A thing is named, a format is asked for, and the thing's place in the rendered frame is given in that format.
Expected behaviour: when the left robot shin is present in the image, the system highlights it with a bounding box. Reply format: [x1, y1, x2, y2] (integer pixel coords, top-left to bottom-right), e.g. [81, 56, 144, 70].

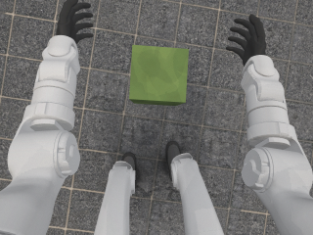
[108, 161, 132, 178]

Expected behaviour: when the left robot forearm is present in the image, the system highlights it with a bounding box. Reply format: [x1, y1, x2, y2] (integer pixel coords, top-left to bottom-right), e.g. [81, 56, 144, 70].
[7, 35, 80, 175]

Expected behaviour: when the robot left upper arm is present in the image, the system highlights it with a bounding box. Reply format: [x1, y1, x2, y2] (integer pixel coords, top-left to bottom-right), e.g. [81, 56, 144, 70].
[0, 129, 80, 235]

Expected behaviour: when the left robot hand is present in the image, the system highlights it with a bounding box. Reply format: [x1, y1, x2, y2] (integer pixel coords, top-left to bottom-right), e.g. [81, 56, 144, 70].
[56, 0, 94, 44]

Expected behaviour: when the right robot hand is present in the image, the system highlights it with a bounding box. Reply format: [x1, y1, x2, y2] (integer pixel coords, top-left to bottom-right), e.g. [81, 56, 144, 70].
[226, 14, 267, 66]

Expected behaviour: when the right robot forearm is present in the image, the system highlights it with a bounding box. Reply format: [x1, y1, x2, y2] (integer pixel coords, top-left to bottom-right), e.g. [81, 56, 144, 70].
[241, 55, 313, 187]

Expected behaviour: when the right robot thigh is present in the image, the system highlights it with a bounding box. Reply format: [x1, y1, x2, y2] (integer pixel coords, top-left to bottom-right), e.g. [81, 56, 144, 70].
[170, 158, 224, 235]

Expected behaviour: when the robot right upper arm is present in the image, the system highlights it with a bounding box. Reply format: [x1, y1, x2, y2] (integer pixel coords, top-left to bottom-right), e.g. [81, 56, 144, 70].
[241, 146, 313, 235]

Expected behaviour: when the carton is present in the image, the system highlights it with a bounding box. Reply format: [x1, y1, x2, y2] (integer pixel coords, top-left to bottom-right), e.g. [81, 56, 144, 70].
[129, 45, 189, 106]

